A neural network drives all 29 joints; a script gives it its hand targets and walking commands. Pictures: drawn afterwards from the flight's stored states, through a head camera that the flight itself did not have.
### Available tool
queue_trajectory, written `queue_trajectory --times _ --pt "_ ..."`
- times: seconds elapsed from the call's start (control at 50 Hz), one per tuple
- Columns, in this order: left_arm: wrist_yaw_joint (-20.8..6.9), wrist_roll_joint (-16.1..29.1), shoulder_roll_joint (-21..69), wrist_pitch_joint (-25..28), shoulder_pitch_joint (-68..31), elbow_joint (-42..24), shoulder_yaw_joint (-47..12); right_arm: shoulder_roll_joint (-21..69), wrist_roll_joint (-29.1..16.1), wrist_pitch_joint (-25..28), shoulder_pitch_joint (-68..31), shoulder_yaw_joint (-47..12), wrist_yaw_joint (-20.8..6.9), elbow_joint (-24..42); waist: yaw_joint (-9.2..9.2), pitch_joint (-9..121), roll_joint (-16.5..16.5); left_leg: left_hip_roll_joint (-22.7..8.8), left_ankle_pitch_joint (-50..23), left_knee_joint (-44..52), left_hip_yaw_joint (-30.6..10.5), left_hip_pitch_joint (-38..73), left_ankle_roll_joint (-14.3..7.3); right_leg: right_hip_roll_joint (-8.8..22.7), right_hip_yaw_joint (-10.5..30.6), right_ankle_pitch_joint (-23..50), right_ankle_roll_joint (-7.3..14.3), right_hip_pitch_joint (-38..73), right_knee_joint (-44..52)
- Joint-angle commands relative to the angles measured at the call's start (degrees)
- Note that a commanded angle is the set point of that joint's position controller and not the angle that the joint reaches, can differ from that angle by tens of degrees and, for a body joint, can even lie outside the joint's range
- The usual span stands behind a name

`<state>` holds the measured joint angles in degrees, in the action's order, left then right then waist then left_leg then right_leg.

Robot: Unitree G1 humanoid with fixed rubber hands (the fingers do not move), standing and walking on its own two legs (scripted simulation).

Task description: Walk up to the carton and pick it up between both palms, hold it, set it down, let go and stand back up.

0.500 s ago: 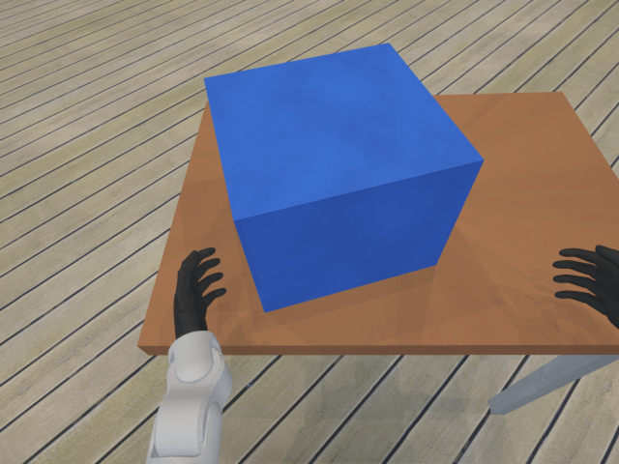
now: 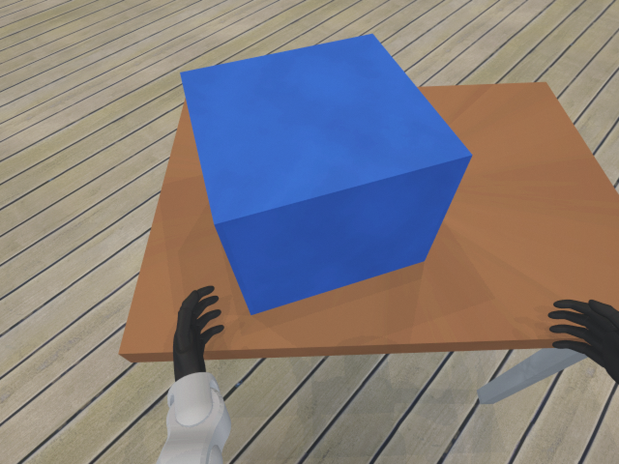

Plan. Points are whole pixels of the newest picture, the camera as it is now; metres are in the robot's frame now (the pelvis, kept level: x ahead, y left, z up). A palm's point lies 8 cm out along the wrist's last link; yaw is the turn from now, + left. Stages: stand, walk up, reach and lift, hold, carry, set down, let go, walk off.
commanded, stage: set down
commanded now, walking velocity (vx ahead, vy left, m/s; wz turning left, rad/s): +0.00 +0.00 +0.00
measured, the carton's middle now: (311, 174) +0.50 +0.06 +0.05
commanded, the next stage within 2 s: let go in 1.34 s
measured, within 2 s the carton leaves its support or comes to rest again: neither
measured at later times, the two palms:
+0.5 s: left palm (173, 372) +0.21 +0.21 +0.00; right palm (598, 391) +0.23 -0.29 +0.00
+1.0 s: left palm (164, 368) +0.22 +0.22 +0.00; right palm (524, 428) +0.19 -0.22 -0.04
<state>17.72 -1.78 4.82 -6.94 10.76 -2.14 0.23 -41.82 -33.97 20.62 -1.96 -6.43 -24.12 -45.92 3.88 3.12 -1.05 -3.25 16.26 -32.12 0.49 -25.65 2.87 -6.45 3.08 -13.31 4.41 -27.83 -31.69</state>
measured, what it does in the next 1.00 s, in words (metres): stands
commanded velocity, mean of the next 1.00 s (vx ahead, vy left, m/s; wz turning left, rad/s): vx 0.00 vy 0.00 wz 0.00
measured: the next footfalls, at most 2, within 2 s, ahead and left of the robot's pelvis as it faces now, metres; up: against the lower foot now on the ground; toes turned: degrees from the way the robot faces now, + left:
none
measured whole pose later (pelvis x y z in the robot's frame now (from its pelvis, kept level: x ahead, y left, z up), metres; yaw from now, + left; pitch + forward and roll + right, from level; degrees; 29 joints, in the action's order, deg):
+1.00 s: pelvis +0.01 +0.03 +0.02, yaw +1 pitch -2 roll +0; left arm 3.9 -0.7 -2.8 -4.9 6.9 17.4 0.1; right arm -19.8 -6.8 8.3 10.3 -0.9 -9.3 -38.1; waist 3.8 -1.6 0.4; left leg -0.4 11.0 -17.0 0.9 -3.7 0.2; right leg -3.2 3.7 -9.4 2.1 -6.1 -18.1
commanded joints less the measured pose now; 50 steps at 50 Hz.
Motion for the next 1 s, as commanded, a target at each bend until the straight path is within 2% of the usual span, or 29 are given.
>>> queue_trajectory --times 0.0,0.08,0.2,0.3,0.4,0.5,0.56,0.74,0.98 --pt "-0.7 -0.5 -2.0 3.7 -6.2 -12.8 0.6 -16.4 0.8 2.0 -7.0 7.7 1.3 8.6 -0.72 18.7 -11.2 3.4 -6.0 2.8 0.6 0.6 -2.3 6.7 9.6 19.0 -2.4 22.6 5.7" --pt "-1.5 -0.7 -2.2 3.4 -4.4 -10.7 0.4 -14.8 3.0 1.3 -4.9 8.7 2.5 8.7 -1.49 17.6 -9.5 3.1 -9.1 4.0 0.6 6.1 -2.1 5.6 6.3 21.2 -1.1 20.7 6.4" --pt "-2.6 -1.3 -2.4 3.1 -2.4 -5.8 -0.3 -11.0 5.4 -0.3 -1.7 8.0 2.9 7.0 -1.74 13.1 -6.8 2.5 -11.6 6.2 0.8 12.2 -2.1 4.6 2.6 19.3 0.1 17.7 8.2" --pt "-3.4 -2.4 -2.8 2.6 -0.8 -0.3 -0.1 -8.0 7.1 -1.7 0.5 6.8 3.3 5.3 -1.3 8.6 -5.3 2.2 -11.9 8.3 0.8 14.3 -2.4 4.6 1.6 17.5 0.8 17.2 9.8" --pt "-4.5 -3.0 -3.4 1.6 0.2 5.0 0.6 -5.2 9.1 -3.6 2.3 5.7 4.1 5.2 -0.92 4.2 -5.4 2.2 -10.6 10.9 1.0 14.6 -3.0 4.9 2.1 16.5 0.9 18.8 11.5" --pt "-5.8 -2.9 -4.5 0.5 0.7 9.6 1.5 -2.5 12.0 -5.5 3.3 5.9 5.4 7.1 -0.58 1.2 -6.2 2.5 -8.6 13.3 1.3 14.3 -3.8 5.5 3.0 15.3 0.6 20.7 13.1" --pt "-6.6 -2.2 -5.8 0.1 0.8 11.3 2.0 -1.4 14.4 -5.8 3.3 7.8 6.8 10.6 -0.5 1.0 -7.7 2.8 -7.9 14.4 1.6 14.0 -4.4 5.5 3.3 15.6 -0.1 22.1 13.7" --pt "-9.2 -0.6 -9.2 -0.5 0.7 18.3 2.9 4.4 22.2 -6.2 5.1 10.3 11.4 14.7 0.4 -0.4 -9.8 3.3 -8.5 17.1 2.4 15.7 -5.2 5.1 1.8 14.6 -1.4 25.1 15.4" --pt "-13.4 0.1 -14.5 -3.8 -1.1 25.3 3.7 13.6 28.0 -11.0 6.0 9.5 16.2 15.9 0.77 -5.1 -7.1 3.6 -8.6 17.7 3.5 18.6 -4.4 5.5 -0.1 5.1 -2.4 24.3 18.0"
